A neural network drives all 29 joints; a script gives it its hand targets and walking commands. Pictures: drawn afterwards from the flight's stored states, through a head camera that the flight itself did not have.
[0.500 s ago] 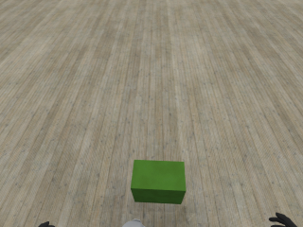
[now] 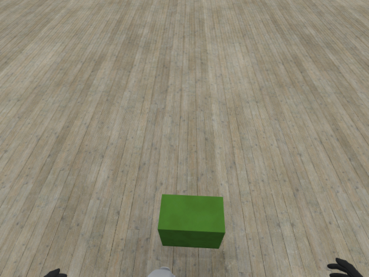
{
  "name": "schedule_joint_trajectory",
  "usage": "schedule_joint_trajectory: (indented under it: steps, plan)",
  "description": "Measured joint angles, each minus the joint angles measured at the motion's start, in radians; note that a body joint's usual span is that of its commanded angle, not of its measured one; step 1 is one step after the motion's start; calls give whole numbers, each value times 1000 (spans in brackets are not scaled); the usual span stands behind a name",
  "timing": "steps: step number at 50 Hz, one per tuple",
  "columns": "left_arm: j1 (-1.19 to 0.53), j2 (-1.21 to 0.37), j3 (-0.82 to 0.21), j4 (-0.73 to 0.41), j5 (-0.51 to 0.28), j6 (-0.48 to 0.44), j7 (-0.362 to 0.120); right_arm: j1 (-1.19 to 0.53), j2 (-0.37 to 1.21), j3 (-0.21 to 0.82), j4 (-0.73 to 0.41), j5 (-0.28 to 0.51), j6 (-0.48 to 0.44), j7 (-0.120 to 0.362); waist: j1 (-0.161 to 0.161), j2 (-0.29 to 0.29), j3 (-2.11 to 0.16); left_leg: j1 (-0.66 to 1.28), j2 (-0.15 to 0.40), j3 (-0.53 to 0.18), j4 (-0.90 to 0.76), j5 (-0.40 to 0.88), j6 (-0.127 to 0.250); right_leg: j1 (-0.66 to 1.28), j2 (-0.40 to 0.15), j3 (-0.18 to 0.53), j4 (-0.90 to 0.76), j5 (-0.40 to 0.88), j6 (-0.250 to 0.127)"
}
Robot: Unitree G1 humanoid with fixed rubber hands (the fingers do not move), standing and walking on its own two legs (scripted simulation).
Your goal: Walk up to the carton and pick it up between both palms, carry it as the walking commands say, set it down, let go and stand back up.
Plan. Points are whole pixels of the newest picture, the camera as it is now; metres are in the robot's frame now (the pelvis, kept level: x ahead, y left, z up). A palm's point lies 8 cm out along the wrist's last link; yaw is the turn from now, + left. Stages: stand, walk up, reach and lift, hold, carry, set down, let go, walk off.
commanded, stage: reach and lift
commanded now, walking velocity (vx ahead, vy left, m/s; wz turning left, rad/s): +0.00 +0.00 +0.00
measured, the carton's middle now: (191, 222) +0.46 +0.01 -0.61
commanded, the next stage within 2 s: none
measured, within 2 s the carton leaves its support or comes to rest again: neither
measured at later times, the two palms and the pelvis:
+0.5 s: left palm (67, 236) +0.22 +0.30 -0.06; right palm (315, 239) +0.24 -0.28 -0.10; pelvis +0.03 -0.01 +0.00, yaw +0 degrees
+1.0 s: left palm (97, 203) +0.34 +0.29 -0.14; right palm (279, 214) +0.32 -0.23 -0.15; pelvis +0.00 +0.02 -0.03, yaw -4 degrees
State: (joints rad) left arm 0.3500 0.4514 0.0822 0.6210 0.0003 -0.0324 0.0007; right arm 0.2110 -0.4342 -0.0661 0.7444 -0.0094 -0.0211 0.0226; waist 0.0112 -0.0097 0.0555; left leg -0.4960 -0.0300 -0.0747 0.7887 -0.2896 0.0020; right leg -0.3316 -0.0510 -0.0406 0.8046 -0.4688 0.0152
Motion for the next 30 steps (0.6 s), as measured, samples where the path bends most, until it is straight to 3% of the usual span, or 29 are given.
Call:
schedule_joint_trajectory:
  steps: [4, 13, 17, 25, 30]
  plan:
    - [-86, -4, 41, -22, 0, 75, -16, -27, 31, -14, -73, -7, 18, 12, 0, -29, 42, 0, 1, 0, 0, -3, -18, 0, 0, 1, 0, 0, 3]
    - [-280, -5, 63, -48, 11, 78, -24, -128, 93, -23, -102, -11, 20, 27, 0, -134, 107, 1, 1, 5, 0, -19, -27, 0, 0, 7, -5, -10, 2]
    - [-304, -18, 59, -48, 21, 81, -24, -184, 93, -40, -98, -11, 20, 33, 0, -97, 155, 1, 1, 5, 0, -26, -23, -1, 0, 7, -6, -10, 2]
    - [-327, -51, 57, -40, 21, 37, -25, -282, 96, -42, -81, -11, 20, 21, 0, 50, 172, -51, 2, 5, 1, -33, -24, -56, 0, 8, 5, -32, 8]
    - [-402, -51, 67, 26, -11, 1, -57, -347, 130, -42, -81, -11, 16, -29, 0, 47, 157, -131, 4, 4, 5, -2, -26, -143, 3, 9, 26, -30, 6]
